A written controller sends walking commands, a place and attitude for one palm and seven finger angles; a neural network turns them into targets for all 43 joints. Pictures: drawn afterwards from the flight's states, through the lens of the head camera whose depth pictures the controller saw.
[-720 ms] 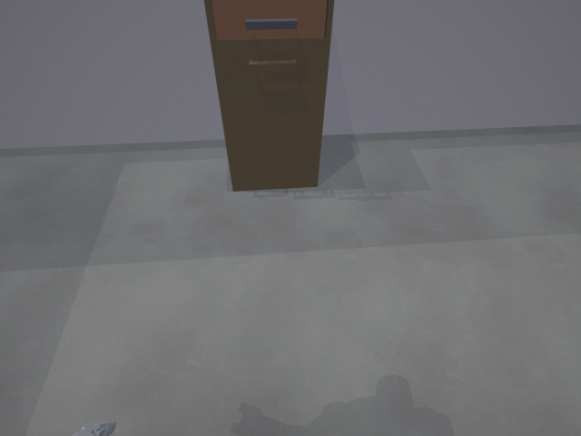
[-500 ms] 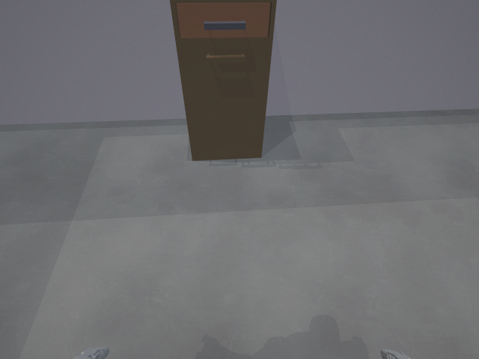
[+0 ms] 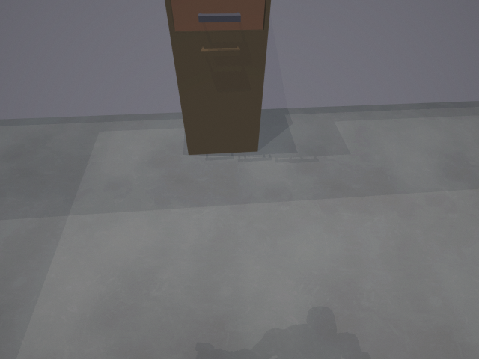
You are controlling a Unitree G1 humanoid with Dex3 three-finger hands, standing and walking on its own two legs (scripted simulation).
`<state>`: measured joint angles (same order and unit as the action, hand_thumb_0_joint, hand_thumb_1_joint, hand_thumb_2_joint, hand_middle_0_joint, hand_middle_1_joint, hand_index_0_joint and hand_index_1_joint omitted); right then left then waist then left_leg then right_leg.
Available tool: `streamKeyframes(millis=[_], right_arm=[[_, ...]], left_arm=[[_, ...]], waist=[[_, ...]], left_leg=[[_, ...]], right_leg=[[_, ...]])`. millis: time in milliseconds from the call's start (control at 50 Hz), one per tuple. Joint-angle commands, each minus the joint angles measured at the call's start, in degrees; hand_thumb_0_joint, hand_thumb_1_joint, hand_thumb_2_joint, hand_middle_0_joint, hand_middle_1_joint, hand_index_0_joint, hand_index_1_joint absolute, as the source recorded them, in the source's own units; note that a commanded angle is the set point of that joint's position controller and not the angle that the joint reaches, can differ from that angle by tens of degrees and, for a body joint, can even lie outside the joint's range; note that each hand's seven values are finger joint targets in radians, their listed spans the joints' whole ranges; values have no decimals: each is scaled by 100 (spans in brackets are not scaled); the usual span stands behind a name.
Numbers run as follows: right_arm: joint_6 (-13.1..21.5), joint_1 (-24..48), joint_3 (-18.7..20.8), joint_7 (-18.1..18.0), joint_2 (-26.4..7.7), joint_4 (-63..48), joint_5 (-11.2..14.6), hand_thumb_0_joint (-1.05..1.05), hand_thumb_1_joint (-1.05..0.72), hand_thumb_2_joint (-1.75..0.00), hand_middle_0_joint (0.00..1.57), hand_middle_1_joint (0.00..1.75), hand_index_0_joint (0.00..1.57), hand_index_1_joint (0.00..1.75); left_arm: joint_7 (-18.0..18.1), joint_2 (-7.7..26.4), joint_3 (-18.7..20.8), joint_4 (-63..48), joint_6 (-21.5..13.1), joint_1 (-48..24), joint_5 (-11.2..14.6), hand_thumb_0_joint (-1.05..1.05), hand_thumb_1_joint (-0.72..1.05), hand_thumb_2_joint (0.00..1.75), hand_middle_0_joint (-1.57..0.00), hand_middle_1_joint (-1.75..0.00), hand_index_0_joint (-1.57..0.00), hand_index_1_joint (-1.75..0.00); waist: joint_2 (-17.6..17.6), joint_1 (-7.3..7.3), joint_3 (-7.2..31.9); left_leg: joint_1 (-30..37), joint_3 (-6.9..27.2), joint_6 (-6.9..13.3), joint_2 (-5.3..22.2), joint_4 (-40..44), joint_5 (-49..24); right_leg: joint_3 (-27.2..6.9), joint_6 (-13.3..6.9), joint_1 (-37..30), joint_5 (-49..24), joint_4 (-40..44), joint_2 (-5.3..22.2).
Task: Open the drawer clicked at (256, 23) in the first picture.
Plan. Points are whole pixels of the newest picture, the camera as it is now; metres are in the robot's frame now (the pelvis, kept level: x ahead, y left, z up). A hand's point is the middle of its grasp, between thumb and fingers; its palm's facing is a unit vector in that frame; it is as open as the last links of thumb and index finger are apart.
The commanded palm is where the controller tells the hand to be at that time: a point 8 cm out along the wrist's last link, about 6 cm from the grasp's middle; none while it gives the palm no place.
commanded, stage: stand and wait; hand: left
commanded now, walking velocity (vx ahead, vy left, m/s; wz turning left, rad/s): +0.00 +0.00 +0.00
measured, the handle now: (219, 16) +1.37 +0.16 +0.03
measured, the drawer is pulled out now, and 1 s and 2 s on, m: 0.00 0.00 0.00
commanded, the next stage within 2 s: look at it before walking up in 0.10 s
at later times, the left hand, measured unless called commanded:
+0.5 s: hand out of the picture +0.08 +0.24 -0.15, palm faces -0.03 -0.94 -0.33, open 7.3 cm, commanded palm none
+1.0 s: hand out of the picture +0.06 +0.22 -0.17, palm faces -0.05 -0.96 -0.29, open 7.3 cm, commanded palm none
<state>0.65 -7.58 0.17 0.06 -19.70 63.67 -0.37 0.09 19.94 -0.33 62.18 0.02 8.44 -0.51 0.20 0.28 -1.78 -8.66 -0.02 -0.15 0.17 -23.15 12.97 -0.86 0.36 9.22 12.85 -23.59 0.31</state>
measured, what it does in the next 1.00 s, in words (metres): stands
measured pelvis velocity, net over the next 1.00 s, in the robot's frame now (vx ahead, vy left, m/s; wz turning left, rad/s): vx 0.02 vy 0.00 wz -0.05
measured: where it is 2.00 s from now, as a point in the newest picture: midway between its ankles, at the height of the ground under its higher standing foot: (252, 334)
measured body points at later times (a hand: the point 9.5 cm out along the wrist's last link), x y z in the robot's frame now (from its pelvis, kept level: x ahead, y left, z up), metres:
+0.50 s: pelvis +0.00 +0.00 +0.00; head +0.00 +0.00 +0.45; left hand +0.08 +0.29 -0.13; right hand +0.08 -0.30 -0.13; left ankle +0.00 +0.12 -0.74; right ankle +0.00 -0.12 -0.74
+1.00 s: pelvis +0.02 +0.00 +0.00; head +0.01 -0.01 +0.45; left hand +0.06 +0.27 -0.15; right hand +0.06 -0.28 -0.15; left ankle +0.00 +0.12 -0.74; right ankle +0.00 -0.12 -0.74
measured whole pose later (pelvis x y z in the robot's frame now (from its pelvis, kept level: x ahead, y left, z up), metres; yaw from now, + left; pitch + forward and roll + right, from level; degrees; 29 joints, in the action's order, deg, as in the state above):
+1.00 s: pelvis +0.02 +0.00 +0.00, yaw -3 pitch -1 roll +0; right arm 0.1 -10.1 0.2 0.3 -16.5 63.1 -1.1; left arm -0.4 16.6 0.2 61.9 1.1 13.7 -1.2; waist -0.1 -0.7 0.8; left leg -8.9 -2.6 -0.3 1.6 -26.3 17.6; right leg -3.3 -0.7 11.0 17.3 -27.7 -1.2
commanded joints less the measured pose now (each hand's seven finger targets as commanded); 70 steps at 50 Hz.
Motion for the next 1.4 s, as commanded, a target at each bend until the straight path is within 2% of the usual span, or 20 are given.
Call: streamKeyframes(millis=[0, 800, 840, 880, 900, 940, 1000, 1040, 1060, 1080, 1100, 1120, 1140, 1160, 1180, 1200, 1220, 1260, 1320, 1380], right_arm=[[134, 350, 196, -81, -1139, -393, -13, 0, -90, -90, 20, 30, 20, 30], [137, 345, 184, -84, -1141, -332, 1, 0, -90, -90, 20, 30, 20, 30], [41, -43, 24, -57, -427, -161, -49, 0, -90, -90, 20, 30, 20, 30], [-25, -230, 73, -37, -439, -167, -84, 0, -90, -90, 20, 30, 20, 30], [-41, -271, 106, -31, -479, -209, -100, 0, -90, -90, 20, 30, 20, 30], [-22, -385, 169, -33, -540, -309, -105, 0, -90, -90, 20, 30, 20, 30], [65, -748, 283, -56, -601, -372, -86, 0, -90, -90, 20, 30, 20, 30], [129, -912, 362, -70, -649, -408, -69, 0, -90, -90, 20, 30, 20, 30], [148, -950, 379, -68, -627, -412, -56, 0, -90, -90, 20, 30, 20, 30], [161, -934, 372, -70, -502, -421, -60, 0, -90, -90, 20, 30, 20, 30], [177, -848, 336, -74, -355, -448, -62, 0, -90, -90, 20, 30, 20, 30], [219, -562, 295, -72, -70, -614, -32, 0, -90, -90, 20, 30, 20, 30], [287, 69, 218, -36, 187, -961, -48, 0, -90, -90, 20, 30, 20, 30], [329, 459, 223, -55, 115, -1104, -80, 0, -90, -90, 20, 30, 20, 30], [351, 530, 243, -53, 235, -1111, -70, 0, -90, -90, 20, 30, 20, 30], [351, 495, 247, -24, 304, -1090, -67, 0, -90, -90, 20, 30, 20, 30], [309, 415, 255, 6, 385, -1058, -73, 0, -90, -90, 20, 30, 20, 30], [237, 277, 277, 70, 544, -1014, -52, 0, -90, -90, 20, 30, 20, 30], [211, 340, 282, 147, 667, -1105, -15, 0, -90, -90, 20, 30, 20, 30], [274, 24, 306, 156, 667, -1075, 27, 0, -90, -90, 20, 30, 20, 30]], left_arm=[[62, 1141, 219, -392, -137, -290, -2, 0, 90, 90, -20, -30, -20, -30], [60, 1127, 212, -326, -155, -215, -14, 0, 90, 90, -20, -30, -20, -30], [77, 412, 69, -148, -33, 219, -16, 0, 90, 90, -20, -30, -20, -30], [23, 428, 106, -172, 53, 384, -59, 0, 90, 90, -20, -30, -20, -30], [-15, 435, 141, -224, 77, 434, -74, 0, 90, 90, -20, -30, -20, -30], [-70, 373, 204, -337, 75, 590, -93, 0, 90, 90, -20, -30, -20, -30], [-121, 137, 261, -498, -22, 799, -90, 0, 90, 90, -20, -30, -20, -30], [-140, -105, 276, -582, -104, 905, -88, 0, 90, 90, -20, -30, -20, -30], [-148, -155, 282, -605, -136, 905, -86, 0, 90, 90, -20, -30, -20, -30], [-148, -235, 309, -587, -171, 1061, -94, 0, 90, 90, -20, -30, -20, -30], [-133, -214, 345, -449, -213, 1487, -106, 0, 90, 90, -20, -30, -20, -30], [-68, 98, 441, -220, -272, 2107, -127, 0, 90, 90, -20, -30, -20, -30], [23, 469, 532, 43, -344, 2931, -91, 0, 90, 90, -20, -30, -20, -30], [111, 373, 491, 152, -358, 3268, -66, 0, 90, 90, -20, -30, -20, -30], [152, 206, 471, 143, -349, 3192, -94, 0, 90, 90, -20, -30, -20, -30], [174, 118, 440, 81, -348, 2999, -123, 0, 90, 90, -20, -30, -20, -30], [177, -11, 415, 9, -364, 2753, -136, 0, 90, 90, -20, -30, -20, -30], [171, -140, 384, -46, -402, 2379, -140, 0, 90, 90, -20, -30, -20, -30], [171, -237, 362, -5, -422, 2195, -123, 0, 90, 90, -20, -30, -20, -30], [158, -112, 445, 8, -417, 1922, -112, 0, 90, 90, -20, -30, -20, -30]], waist=[[63, -37, 333], [12, -32, 359], [49, -31, 427], [44, -37, -39], [37, -49, -357], [-88, -42, -599], [-427, 11, -483], [-816, 11, -397], [-876, -8, -461], [-745, -103, -504], [-325, -301, -344], [935, -561, -254], [2195, -863, -324], [1538, -941, -360], [706, -826, -414], [339, -674, -355], [344, -512, -359], [580, -262, -454], [726, -143, -679], [888, 55, -541]], left_leg=[[4, 552, 199, 637, 434, -722], [232, 526, 169, 687, 548, -908], [288, 311, 57, 650, 410, -129], [-59, 280, 94, 621, 419, 1327], [-332, 322, 134, 642, 470, 1898], [-448, 446, 249, 747, 464, 2296], [-107, 849, 549, 1196, 502, 2279], [165, 1136, 768, 1616, 611, 1936], [155, 1059, 824, 1720, 484, 1547], [-96, 786, 753, 1626, 115, 1043], [-611, 321, 529, 1279, -685, 603], [-1818, -511, 155, 612, -2237, 513], [-3276, -843, -51, 116, -3602, 1989], [-3772, -323, -40, 290, -4227, 2189], [-4017, -213, -59, 453, -4464, 1888], [-3961, -169, -62, 585, -4342, 1743], [-3711, -210, -99, 631, -4134, 1540], [-3259, -316, -158, 635, -3679, 1072], [-2453, -484, -120, 538, -2724, 340], [-1158, -644, -22, 335, -1793, -84]], right_leg=[[-566, -227, -55, -669, 396, 638], [-587, -208, -72, -906, 523, 632], [-613, -144, 25, -2, 479, 565], [-765, -217, 483, 1400, 473, 422], [-835, -261, 722, 1847, 450, 350], [-886, -346, 1062, 2019, 173, 199], [-567, -367, 1440, 1555, -732, -79], [-77, -296, 1648, 1075, -1356, -217], [92, -265, 1632, 1038, -1362, -152], [143, -273, 1267, 943, -1099, -96], [-182, -405, 427, 626, -612, 2], [-1551, -759, -692, 24, -50, 685], [-3331, -1327, -1566, -1451, 678, 1700], [-3661, -1696, -1823, -2656, 545, 1961], [-3268, -1814, -2008, -2940, 331, 1896], [-2857, -1683, -1881, -2512, 280, 1761], [-2551, -1528, -1473, -2010, 441, 1628], [-2131, -1391, -857, -1570, 801, 1429], [-1578, -1093, 11, -1394, 1079, 1107], [-1215, -862, 426, -1336, 940, 925]])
